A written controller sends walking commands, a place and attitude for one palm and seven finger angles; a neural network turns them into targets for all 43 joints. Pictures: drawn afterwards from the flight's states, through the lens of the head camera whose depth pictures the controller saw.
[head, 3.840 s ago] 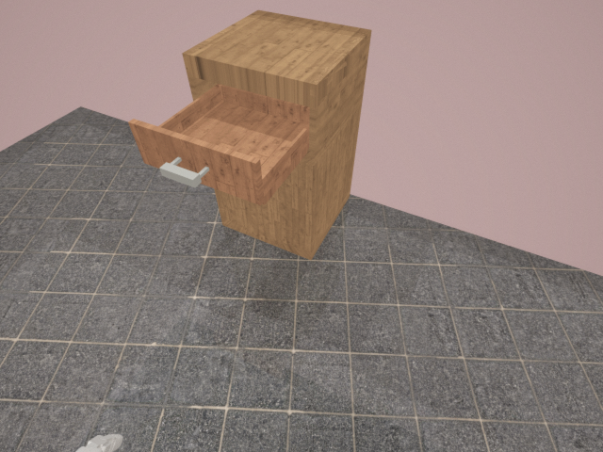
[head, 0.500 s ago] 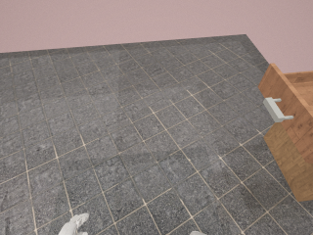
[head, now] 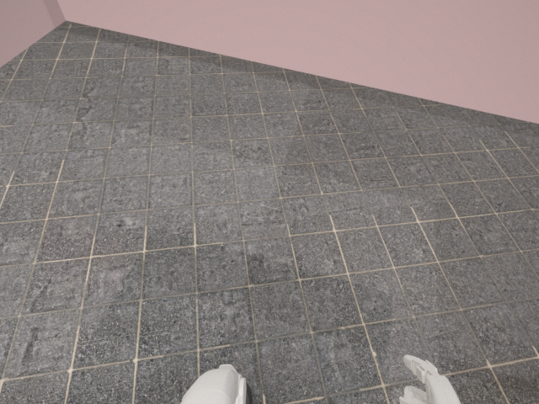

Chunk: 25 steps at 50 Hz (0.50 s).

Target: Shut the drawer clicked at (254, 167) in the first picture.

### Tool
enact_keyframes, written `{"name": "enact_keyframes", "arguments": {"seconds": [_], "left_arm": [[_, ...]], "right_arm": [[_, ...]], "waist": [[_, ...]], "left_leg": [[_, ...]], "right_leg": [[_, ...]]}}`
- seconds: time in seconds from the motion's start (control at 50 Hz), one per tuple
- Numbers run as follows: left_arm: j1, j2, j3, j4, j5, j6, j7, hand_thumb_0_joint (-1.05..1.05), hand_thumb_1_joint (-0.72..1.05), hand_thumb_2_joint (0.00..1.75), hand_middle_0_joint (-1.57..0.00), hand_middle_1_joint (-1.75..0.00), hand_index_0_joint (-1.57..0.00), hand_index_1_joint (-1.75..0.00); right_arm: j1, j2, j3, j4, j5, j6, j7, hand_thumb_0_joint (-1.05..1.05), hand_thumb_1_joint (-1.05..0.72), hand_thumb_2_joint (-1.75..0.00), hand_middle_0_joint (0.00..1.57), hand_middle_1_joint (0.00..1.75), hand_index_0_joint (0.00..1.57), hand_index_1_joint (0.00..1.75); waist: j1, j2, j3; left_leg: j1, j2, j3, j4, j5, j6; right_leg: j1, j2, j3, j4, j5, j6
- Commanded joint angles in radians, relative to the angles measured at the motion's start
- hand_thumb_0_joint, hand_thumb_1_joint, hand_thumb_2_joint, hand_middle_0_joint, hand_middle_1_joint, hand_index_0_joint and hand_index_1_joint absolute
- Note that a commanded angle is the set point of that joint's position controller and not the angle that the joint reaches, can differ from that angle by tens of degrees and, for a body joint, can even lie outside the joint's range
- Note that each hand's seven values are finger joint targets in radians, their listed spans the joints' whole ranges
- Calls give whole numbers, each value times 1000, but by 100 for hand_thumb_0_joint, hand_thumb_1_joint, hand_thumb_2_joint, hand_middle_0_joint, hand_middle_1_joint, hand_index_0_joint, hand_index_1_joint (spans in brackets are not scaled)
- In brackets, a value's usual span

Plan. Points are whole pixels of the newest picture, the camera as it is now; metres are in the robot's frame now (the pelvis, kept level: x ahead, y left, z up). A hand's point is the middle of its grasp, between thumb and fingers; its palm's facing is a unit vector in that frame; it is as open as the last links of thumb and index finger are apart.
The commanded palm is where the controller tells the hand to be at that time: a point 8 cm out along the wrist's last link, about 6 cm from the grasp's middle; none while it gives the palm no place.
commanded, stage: walk to a spot facing it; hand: left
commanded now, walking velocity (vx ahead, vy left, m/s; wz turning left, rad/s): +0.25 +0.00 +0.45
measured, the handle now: out of the picture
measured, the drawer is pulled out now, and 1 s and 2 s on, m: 0.29 0.29 0.29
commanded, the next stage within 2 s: turn to face it in 0.04 s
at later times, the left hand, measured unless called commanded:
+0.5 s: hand (194, 331) +0.24 +0.15 -0.14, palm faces -0.03 -0.99 -0.17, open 7.4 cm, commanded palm none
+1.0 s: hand (169, 295) +0.30 +0.21 -0.15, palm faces -0.17 -0.96 -0.23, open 7.4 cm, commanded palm none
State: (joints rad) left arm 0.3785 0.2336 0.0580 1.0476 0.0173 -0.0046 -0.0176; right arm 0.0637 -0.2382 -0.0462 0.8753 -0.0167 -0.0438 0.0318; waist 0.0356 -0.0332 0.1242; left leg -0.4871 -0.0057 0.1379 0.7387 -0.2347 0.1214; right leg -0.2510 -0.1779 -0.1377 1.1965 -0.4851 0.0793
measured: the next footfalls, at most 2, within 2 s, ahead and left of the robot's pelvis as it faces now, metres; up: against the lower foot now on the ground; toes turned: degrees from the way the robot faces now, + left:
right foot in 0.50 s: +0.23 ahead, -0.12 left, +0.00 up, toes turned -8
left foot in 0.98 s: +0.29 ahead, +0.12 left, +0.00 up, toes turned -14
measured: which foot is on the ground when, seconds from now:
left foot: down 0.00-0.52, up 0.54-0.96, down 0.98-1.00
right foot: up 0.00-0.48, down 0.50-0.98, up 1.00-1.00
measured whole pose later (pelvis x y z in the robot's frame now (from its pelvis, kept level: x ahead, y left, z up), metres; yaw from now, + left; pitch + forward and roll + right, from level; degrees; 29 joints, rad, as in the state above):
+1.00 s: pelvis +0.20 +0.02 +0.02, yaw -16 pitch +0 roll +0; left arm 0.25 0.24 0.09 0.94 0.02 0.05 -0.01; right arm 0.07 -0.21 -0.04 0.88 0.00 0.01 -0.03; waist 0.05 -0.04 0.05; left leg -0.29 0.03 0.03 0.55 -0.25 -0.05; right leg -0.32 0.06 0.14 0.60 -0.28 0.01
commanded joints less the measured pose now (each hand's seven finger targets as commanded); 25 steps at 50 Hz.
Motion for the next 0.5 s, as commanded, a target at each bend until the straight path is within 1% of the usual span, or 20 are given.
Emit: {"name": "enact_keyframes", "arguments": {"seconds": [0.0,0.02,0.04,0.08,0.1,0.12,0.16,0.18,0.24,0.26,0.28,0.3,0.32,0.34,0.38,0.4,0.42,0.44,0.46,0.48], "left_arm": [[-83,88,35,-138,8,-34,6,0,90,90,-20,-30,-20,-30],[-50,71,32,-125,12,-23,5,0,90,90,-20,-30,-20,-30],[-25,65,31,-118,13,-15,5,0,90,90,-20,-30,-20,-30],[-25,62,32,-119,16,-2,9,0,90,90,-20,-30,-20,-30],[-44,65,33,-126,16,0,10,0,90,90,-20,-30,-20,-30],[-60,63,32,-129,16,2,11,0,90,90,-20,-30,-20,-30],[-90,46,20,-125,16,3,15,0,90,90,-20,-30,-20,-30],[-91,35,14,-119,13,5,20,0,90,90,-20,-30,-20,-30],[-130,16,-1,-98,7,7,29,0,90,90,-20,-30,-20,-30],[-146,9,-4,-95,5,8,30,0,90,90,-20,-30,-20,-30],[-170,5,-8,-96,5,8,31,0,90,90,-20,-30,-20,-30],[-188,-1,-10,-97,4,9,30,0,90,90,-20,-30,-20,-30],[-212,-2,-8,-106,4,12,28,0,90,90,-20,-30,-20,-30],[-226,3,-6,-113,3,14,25,0,90,90,-20,-30,-20,-30],[-243,-3,1,-124,3,19,21,0,90,90,-20,-30,-20,-30],[-238,0,3,-128,2,19,19,0,90,90,-20,-30,-20,-30],[-218,3,7,-129,2,17,17,0,90,90,-20,-30,-20,-30],[-177,16,11,-121,4,13,15,0,90,90,-20,-30,-20,-30],[-112,34,17,-105,5,5,14,0,90,90,-20,-30,-20,-30],[-26,98,33,-84,10,-10,20,0,90,90,-20,-30,-20,-30]], "right_arm": [[165,-168,-45,-13,-1,-16,-38,0,-90,-90,20,30,20,30],[140,-152,-40,-14,-2,-23,-38,0,-90,-90,20,30,20,30],[124,-146,-40,-9,1,-25,-36,0,-90,-90,20,30,20,30],[133,-134,-40,-4,3,-24,-33,0,-90,-90,20,30,20,30],[150,-130,-41,1,4,-23,-33,0,-90,-90,20,30,20,30],[162,-123,-41,10,4,-21,-35,0,-90,-90,20,30,20,30],[211,-93,-33,37,6,-23,-43,0,-90,-90,20,30,20,30],[229,-81,-29,52,6,-24,-48,0,-90,-90,20,30,20,30],[277,-40,-16,99,6,-28,-63,0,-90,-90,20,30,20,30],[282,-39,-13,108,3,-28,-66,0,-90,-90,20,30,20,30],[293,-38,-11,119,0,-26,-67,0,-90,-90,20,30,20,30],[301,-41,-10,127,-3,-22,-70,0,-90,-90,20,30,20,30],[308,-48,-13,134,-5,-17,-72,0,-90,-90,20,30,20,30],[306,-54,-14,139,-6,-10,-74,0,-90,-90,20,30,20,30],[313,-62,-17,149,-10,2,-81,0,-90,-90,20,30,20,30],[312,-67,-18,152,-10,6,-84,0,-90,-90,20,30,20,30],[312,-71,-18,154,-9,10,-84,0,-90,-90,20,30,20,30],[309,-73,-23,155,-3,13,-83,0,-90,-90,20,30,20,30],[306,-78,-24,148,4,13,-82,0,-90,-90,20,30,20,30],[311,-57,-24,130,13,12,-78,0,-90,-90,20,30,20,30]], "waist": [[-70,138,-167],[-41,118,-160],[-19,123,-174],[-13,107,-170],[-19,108,-159],[-21,98,-152],[-30,76,-143],[-28,72,-148],[-36,99,-136],[-37,110,-132],[-47,113,-117],[-53,119,-111],[-64,126,-93],[-69,136,-70],[-76,141,-55],[-73,148,-57],[-64,141,-68],[-46,111,-86],[-13,74,-126],[9,-40,-213]], "left_leg": [[298,284,-441,-436,173,55],[261,251,-384,-447,230,44],[238,228,-339,-455,228,36],[217,205,-333,-490,188,30],[219,198,-346,-501,161,27],[244,199,-351,-506,173,30],[301,201,-332,-503,303,20],[340,200,-313,-497,374,9],[410,207,-249,-462,619,-16],[424,217,-224,-447,679,-12],[425,223,-204,-432,715,-7],[434,233,-189,-418,733,3],[425,250,-182,-406,722,17],[425,266,-176,-395,715,25],[427,289,-175,-367,703,30],[432,300,-176,-342,708,28],[439,295,-161,-303,714,16],[425,289,-141,-232,713,-3],[395,252,-106,-121,670,-40],[221,187,-53,84,466,-98]], "right_leg": [[-342,-27,132,173,129,-4],[-312,-19,127,132,153,4],[-282,-16,122,86,171,8],[-281,-1,119,38,222,18],[-298,3,121,14,245,22],[-325,10,122,-13,262,26],[-346,21,118,-65,288,23],[-349,29,117,-90,295,21],[-320,57,122,-197,291,6],[-296,68,118,-242,279,0],[-267,78,109,-293,262,-9],[-242,89,99,-340,245,-19],[-219,96,90,-380,219,-26],[-211,104,84,-409,196,-33],[-182,119,73,-450,159,-47],[-158,125,72,-485,150,-55],[-120,138,60,-535,169,-62],[-47,146,53,-613,235,-64],[67,143,52,-731,361,-69],[293,12,207,-748,712,-127]]}}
